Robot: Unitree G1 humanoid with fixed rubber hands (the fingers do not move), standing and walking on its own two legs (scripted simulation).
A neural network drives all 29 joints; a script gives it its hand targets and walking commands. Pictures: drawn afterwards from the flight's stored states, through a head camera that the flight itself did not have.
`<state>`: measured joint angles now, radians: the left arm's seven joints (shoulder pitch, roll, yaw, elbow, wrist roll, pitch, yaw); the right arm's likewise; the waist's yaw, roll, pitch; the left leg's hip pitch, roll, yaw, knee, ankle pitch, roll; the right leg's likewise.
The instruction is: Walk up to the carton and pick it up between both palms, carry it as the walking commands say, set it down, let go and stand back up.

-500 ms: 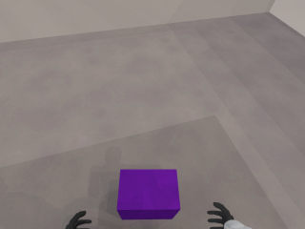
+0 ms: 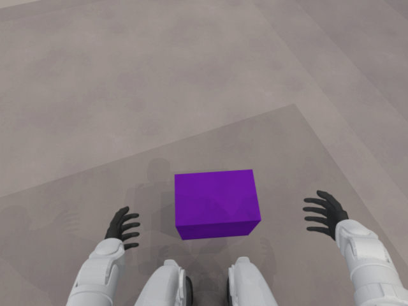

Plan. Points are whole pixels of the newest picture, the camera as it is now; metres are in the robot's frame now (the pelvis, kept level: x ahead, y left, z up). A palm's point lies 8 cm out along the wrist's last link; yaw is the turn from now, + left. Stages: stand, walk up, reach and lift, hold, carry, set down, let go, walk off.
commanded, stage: reach and lift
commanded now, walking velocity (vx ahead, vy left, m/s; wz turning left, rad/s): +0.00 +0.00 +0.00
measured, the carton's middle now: (214, 207) +0.46 -0.05 -0.55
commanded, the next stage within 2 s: none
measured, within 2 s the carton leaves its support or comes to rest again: neither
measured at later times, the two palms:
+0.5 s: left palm (133, 171) +0.44 +0.18 -0.13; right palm (314, 160) +0.46 -0.29 -0.13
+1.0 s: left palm (138, 180) +0.45 +0.19 -0.22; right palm (303, 173) +0.46 -0.29 -0.22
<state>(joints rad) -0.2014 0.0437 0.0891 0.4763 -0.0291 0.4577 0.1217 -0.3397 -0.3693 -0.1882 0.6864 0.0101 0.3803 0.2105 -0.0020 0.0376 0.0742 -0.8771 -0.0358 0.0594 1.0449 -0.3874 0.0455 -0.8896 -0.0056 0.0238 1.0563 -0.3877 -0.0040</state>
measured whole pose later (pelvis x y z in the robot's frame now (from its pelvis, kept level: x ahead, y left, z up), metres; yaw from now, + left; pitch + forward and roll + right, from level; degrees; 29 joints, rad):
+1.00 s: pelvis -0.02 -0.02 -0.11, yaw -1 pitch +44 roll +2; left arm -0.96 0.22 0.30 0.83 -0.09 0.14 0.03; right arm -1.03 -0.50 -0.25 1.00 0.09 0.11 0.16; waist 0.04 0.00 -0.05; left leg -1.75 -0.02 0.03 1.38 -0.40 0.02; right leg -1.78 0.02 0.02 1.39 -0.38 -0.01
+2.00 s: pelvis -0.06 -0.03 -0.33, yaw +1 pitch +30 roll +3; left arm -1.32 0.42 0.11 0.94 -0.32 0.06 0.11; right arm -1.41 -0.57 -0.04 1.07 0.25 0.07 -0.03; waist 0.03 0.03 0.54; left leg -2.21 -0.03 0.04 2.20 -0.52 -0.01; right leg -2.25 -0.01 -0.01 2.22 -0.50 -0.06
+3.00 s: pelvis -0.04 -0.03 -0.32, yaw +1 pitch +38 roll +3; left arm -1.17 0.29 0.05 1.01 -0.37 -0.02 0.14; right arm -1.23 -0.44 0.08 1.07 0.32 0.00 -0.07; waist 0.02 0.01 0.26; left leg -2.27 -0.05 0.01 2.16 -0.57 -0.04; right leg -2.30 0.01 -0.02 2.17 -0.53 -0.05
